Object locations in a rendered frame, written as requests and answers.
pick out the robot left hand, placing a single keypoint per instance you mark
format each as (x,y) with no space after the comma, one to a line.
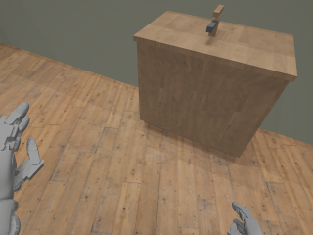
(11,129)

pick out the tap lever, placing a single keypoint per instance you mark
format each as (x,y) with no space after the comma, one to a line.
(211,26)

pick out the robot right hand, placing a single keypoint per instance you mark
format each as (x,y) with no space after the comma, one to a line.
(250,225)

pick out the counter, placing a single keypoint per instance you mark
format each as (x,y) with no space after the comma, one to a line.
(215,88)

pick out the left robot forearm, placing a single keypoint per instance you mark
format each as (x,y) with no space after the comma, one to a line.
(9,222)

